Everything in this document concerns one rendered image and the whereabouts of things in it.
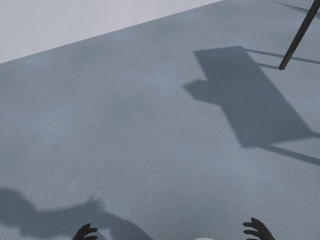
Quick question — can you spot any table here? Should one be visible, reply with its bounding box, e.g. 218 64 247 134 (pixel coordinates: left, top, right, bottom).
278 0 320 70

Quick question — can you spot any left robot hand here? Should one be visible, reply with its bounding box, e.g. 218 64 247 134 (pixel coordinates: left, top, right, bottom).
72 223 98 240

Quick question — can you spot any right robot hand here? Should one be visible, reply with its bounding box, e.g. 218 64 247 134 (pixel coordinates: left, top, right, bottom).
243 217 275 240

